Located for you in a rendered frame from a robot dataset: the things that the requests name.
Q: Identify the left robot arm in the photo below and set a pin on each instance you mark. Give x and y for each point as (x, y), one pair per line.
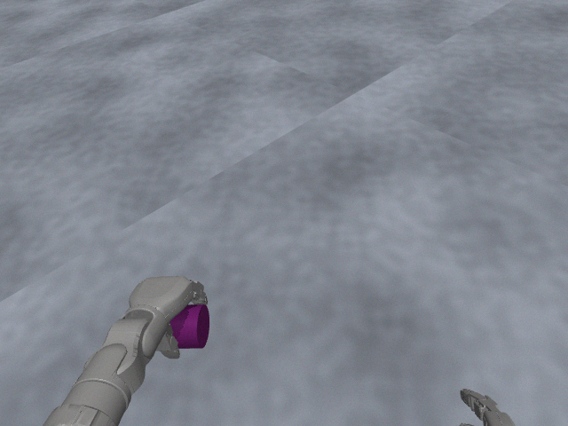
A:
(102, 393)

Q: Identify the can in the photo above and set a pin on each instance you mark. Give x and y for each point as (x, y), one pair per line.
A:
(191, 326)

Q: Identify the left robot hand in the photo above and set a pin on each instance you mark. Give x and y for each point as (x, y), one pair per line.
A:
(169, 295)

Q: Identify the right robot hand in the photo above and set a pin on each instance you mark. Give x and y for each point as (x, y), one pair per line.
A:
(485, 409)

